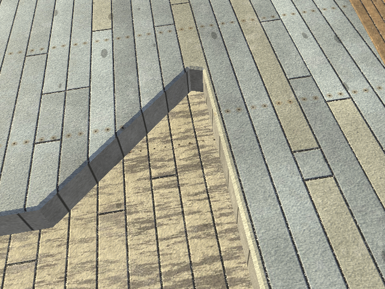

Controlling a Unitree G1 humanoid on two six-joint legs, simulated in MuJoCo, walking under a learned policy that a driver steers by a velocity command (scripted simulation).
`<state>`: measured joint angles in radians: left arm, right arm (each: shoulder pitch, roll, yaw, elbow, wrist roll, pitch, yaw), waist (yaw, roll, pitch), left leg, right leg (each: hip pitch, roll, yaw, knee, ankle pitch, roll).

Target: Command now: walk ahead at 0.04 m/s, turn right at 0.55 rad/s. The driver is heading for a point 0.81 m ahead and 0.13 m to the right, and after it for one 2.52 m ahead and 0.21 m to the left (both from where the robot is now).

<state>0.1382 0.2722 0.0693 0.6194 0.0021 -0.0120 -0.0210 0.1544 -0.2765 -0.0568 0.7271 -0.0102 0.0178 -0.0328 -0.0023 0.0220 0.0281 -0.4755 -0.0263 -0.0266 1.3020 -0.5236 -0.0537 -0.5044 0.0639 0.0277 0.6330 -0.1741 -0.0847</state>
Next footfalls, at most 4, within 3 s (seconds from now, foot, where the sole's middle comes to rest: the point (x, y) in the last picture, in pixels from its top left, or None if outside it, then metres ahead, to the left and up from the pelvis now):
0.38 left None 0.10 0.18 -0.76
0.80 right None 0.04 -0.01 -0.76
1.16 left None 0.17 0.21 -0.76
2.30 left None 0.45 0.08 -0.76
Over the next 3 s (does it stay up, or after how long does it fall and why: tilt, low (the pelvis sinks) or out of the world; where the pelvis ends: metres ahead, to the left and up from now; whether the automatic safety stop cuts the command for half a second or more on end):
stays up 0.52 -0.12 0.10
